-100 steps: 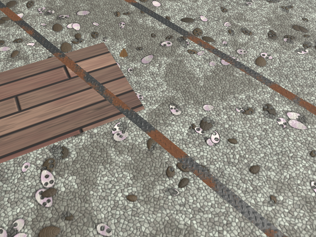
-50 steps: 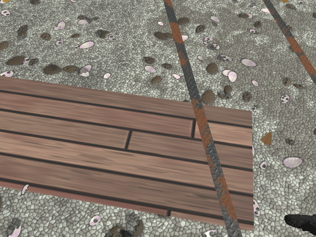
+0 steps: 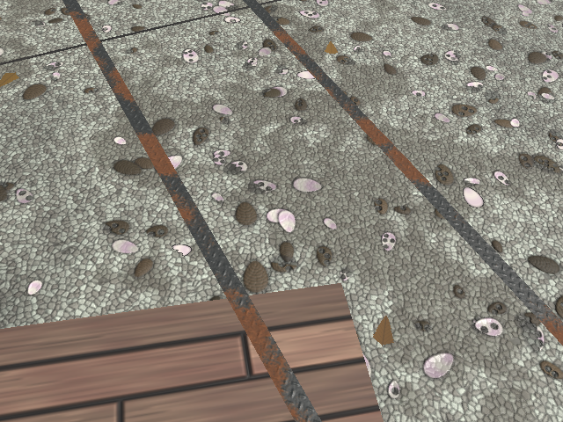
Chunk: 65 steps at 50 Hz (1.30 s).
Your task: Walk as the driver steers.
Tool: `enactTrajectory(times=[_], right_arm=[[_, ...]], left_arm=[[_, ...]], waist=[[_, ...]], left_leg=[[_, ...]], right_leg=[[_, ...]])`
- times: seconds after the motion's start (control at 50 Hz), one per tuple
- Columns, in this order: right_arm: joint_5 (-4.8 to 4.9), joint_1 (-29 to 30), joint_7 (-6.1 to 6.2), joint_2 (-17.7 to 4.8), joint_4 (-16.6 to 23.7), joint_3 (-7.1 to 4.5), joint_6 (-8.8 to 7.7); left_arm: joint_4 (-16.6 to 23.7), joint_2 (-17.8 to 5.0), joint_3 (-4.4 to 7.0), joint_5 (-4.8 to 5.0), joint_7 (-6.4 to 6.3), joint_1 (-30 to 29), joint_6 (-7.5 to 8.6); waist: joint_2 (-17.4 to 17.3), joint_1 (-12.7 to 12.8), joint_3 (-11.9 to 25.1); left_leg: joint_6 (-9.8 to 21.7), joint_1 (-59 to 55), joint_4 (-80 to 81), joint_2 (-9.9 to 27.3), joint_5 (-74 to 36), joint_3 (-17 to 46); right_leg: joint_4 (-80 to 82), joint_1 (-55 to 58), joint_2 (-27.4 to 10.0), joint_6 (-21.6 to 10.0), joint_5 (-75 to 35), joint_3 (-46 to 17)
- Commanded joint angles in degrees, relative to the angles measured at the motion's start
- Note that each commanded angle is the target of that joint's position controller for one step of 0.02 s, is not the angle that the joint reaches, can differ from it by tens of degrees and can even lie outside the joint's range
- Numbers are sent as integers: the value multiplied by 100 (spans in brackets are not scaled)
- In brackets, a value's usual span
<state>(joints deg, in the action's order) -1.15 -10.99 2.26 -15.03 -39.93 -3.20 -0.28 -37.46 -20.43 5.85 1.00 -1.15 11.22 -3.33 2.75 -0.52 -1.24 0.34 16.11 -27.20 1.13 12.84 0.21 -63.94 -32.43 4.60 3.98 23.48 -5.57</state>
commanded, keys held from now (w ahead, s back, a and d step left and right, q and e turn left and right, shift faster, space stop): e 1.00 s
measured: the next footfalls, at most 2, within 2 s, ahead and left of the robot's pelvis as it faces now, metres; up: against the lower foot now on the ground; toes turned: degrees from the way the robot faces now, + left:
right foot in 0.26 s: +0.02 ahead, -0.14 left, +0.00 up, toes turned -11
left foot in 0.72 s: +0.10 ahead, +0.07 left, +0.00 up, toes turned -31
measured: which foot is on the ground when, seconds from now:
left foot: down 0.00-0.26, up 0.28-0.70, down 0.72-1.00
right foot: up 0.00-0.24, down 0.26-0.72, up 0.74-1.00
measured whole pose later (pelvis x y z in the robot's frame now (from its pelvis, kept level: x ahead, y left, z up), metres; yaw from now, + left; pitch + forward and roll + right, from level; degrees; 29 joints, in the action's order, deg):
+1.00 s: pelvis +0.00 -0.01 +0.00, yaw -36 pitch +1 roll +0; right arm -0.7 -8.3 1.9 -15.0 -39.3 -3.6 0.8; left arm -36.1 -19.1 5.4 1.2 -0.5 11.8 -4.3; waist 1.6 -0.4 -4.0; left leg 0.4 12.6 -24.9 2.5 13.2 -4.4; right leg -54.3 -26.4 -1.2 5.9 23.7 -2.1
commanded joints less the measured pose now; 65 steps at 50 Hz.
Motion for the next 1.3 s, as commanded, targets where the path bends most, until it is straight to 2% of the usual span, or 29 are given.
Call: enactTrajectory(times=[0.02,0.18,0.24,0.26,0.28,0.3,0.34,0.36,0.38,0.5,0.62,0.68,0.7,0.72,0.74,0.76,0.78,0.82,0.88,0.96,1.06,1.1,1.12,1.14,1.16,1.18,1.22,1.24,1.3], right_arm=[[3,155,70,-832,397,-207,-3],[137,150,-51,-1254,301,-405,72],[299,241,-73,-1179,210,-405,42],[245,-75,-96,-968,79,-358,12],[-102,-18,-130,-519,322,-198,-6],[-72,551,-76,-707,525,-238,-27],[105,685,-24,-954,464,-332,9],[69,603,23,-938,365,-349,24],[34,531,46,-975,349,-368,38],[96,557,-30,-667,319,-259,0],[162,586,-155,-761,381,-281,-92],[167,235,-220,-752,309,-318,-174],[131,82,-207,-864,266,-363,-188],[31,-35,-167,-1236,317,-437,-164],[-122,78,-179,-1571,271,-497,-113],[-121,262,-166,-1246,419,-418,-141],[-74,538,-124,-939,490,-321,-140],[71,814,-64,-762,546,-256,-112],[26,527,20,-796,484,-240,-23],[38,314,12,-1083,416,-346,57],[188,397,-112,-1307,360,-427,75],[312,490,-122,-1251,315,-415,60],[297,170,-143,-1037,174,-361,34],[49,71,-168,-685,258,-254,25],[-56,553,-113,-627,610,-200,10],[33,857,-65,-899,625,-281,17],[97,736,-15,-975,481,-342,47],[54,677,11,-1036,448,-365,65],[84,453,-41,-890,351,-337,49]], left_arm=[[475,-206,44,59,12,-157,14],[737,-202,4,28,188,-343,-29],[594,-210,75,19,225,125,-48],[555,-448,165,9,171,333,-39],[671,-1203,328,-31,64,508,-6],[757,-1195,277,-230,124,493,124],[656,-815,167,-187,125,148,298],[673,-676,128,-81,84,-95,290],[693,-611,85,-14,47,-274,260],[647,-694,103,-40,-79,-201,177],[668,-787,141,-28,-12,-317,111],[700,-730,121,64,-17,-538,72],[696,-620,90,83,-40,-489,68],[684,-320,7,6,-36,-202,78],[819,-398,53,57,-43,-122,124],[687,-870,201,-48,-59,13,162],[554,-1009,284,10,-42,66,137],[381,-750,257,5,-63,197,14],[535,-395,136,76,-11,-102,-5],[737,-206,14,15,72,-409,22],[760,-298,36,32,179,-182,-23],[645,-289,83,27,208,197,-40],[575,-457,160,9,161,433,-35],[645,-1083,320,17,70,642,-1],[805,-1445,332,-168,84,489,119],[785,-1087,250,-255,134,553,251],[693,-786,143,-116,88,56,342],[713,-665,82,-21,51,-155,324],[728,-624,24,-76,-36,-216,277]], waist=[[-1150,-68,322],[-1430,-198,559],[-1246,124,592],[-652,141,693],[1290,15,793],[1298,389,935],[560,259,647],[357,154,588],[421,61,552],[499,103,703],[707,173,573],[670,-75,632],[511,-120,678],[-478,31,888],[-1965,216,505],[-1510,147,473],[-1167,242,380],[-1000,251,188],[-1151,14,167],[-1246,-212,425],[-1343,-108,506],[-1208,165,533],[-788,212,591],[751,132,635],[1551,223,666],[835,523,861],[373,187,515],[417,108,439],[467,1,639]], left_leg=[[1097,-1094,768,1252,-2120,811],[1180,-1127,572,1676,-2397,363],[734,-791,-81,1533,-2028,-10],[288,-151,-785,1259,-1232,-415],[-351,1634,-2629,516,1693,-941],[-523,2317,-3757,-50,2764,-88],[-436,2386,-4181,144,1954,357],[-444,2394,-3987,181,1570,399],[-489,2239,-3888,152,1285,401],[-596,1576,-2461,-145,694,396],[-452,751,-1228,-363,848,479],[-278,-7,145,-387,130,406],[-150,-569,635,-113,-494,514],[265,-1261,821,1013,-1060,1485],[1256,-1107,1039,1997,-1960,2821],[1644,-835,1055,2295,-1878,2886],[1448,-653,997,1949,-1616,2283],[1101,-663,941,1406,-1219,1453],[1153,-944,980,1190,-1464,818],[1279,-1388,877,1471,-1841,590],[1167,-1126,617,1662,-2154,267],[827,-851,113,1559,-1859,-18],[433,-365,-475,1330,-1241,-348],[-171,1047,-2101,711,802,-922],[-477,2230,-3405,-69,2683,-409],[-443,2253,-4078,34,2599,228],[-328,2262,-3983,198,1619,396],[-361,2226,-3830,202,1278,411],[-498,1804,-3762,-18,719,335]], right_leg=[[-41,-639,-305,235,-201,255],[2159,789,-522,-14,-112,855],[3803,1821,-323,-452,-1246,1027],[4237,2679,-512,-683,-2207,522],[4135,3774,-2118,-1383,-4689,-1628],[4222,3332,-2797,-2489,-5072,-2442],[4294,3030,-2117,-2081,-4153,-1560],[4280,2952,-1861,-1816,-3808,-1354],[4287,2769,-1739,-1734,-3878,-1243],[4266,2588,-1467,-1697,-3091,-1370],[4182,2160,-1396,-1681,-2439,-2167],[3866,2089,-1160,-1427,-2490,-2384],[3641,1784,-943,-1178,-1990,-2260],[2626,1153,-454,-824,-481,-1633],[1555,5,429,-467,1306,-464],[235,-82,-27,-217,1341,-477],[-240,-51,-128,-140,929,-434],[-690,-226,-198,59,262,-288],[-239,-325,-316,214,-96,134],[969,40,-630,243,55,388],[2352,1035,-585,-39,-191,829],[3537,1791,-426,-343,-1056,1004],[4084,2523,-398,-550,-1741,754],[4355,3524,-1618,-1023,-3617,-1021],[4293,3303,-2765,-2300,-4530,-2584],[4445,3149,-2619,-2470,-3961,-2365],[4441,2868,-1947,-1826,-3009,-1558],[4434,2779,-1812,-1686,-3060,-1424],[4418,2620,-1560,-1696,-3408,-1229]])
